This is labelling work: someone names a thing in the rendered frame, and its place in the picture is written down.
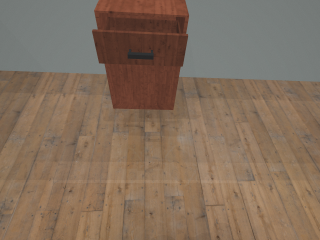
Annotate handle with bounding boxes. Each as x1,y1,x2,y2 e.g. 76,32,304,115
127,49,154,60

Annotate cabinet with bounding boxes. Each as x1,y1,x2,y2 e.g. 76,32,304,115
94,0,189,110

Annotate drawer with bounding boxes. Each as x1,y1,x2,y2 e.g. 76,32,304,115
92,17,188,67

